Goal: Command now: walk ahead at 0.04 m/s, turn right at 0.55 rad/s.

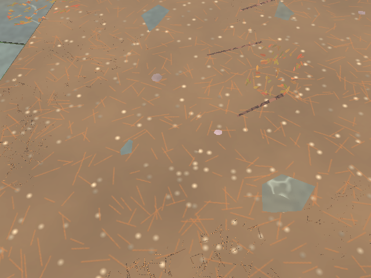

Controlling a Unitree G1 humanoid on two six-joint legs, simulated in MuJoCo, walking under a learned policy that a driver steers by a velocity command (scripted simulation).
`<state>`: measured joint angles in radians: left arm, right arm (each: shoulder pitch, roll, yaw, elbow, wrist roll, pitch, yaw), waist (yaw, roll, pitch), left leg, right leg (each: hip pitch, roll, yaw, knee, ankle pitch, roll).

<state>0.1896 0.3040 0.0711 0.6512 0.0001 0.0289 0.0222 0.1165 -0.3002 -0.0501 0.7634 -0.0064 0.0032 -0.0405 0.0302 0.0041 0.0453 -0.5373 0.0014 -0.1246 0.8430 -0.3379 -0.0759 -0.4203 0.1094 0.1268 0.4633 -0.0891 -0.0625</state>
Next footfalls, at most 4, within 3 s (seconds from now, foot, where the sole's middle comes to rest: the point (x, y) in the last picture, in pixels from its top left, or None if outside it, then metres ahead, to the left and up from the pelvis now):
0.14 left None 0.10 0.15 -0.77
0.54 right None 0.02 -0.10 -0.77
0.86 left None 0.10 0.14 -0.77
2.78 left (206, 265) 0.47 0.00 -0.77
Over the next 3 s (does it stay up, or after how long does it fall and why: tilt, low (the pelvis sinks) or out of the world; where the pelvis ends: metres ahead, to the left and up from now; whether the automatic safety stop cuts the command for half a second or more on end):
stays up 0.39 -0.06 0.01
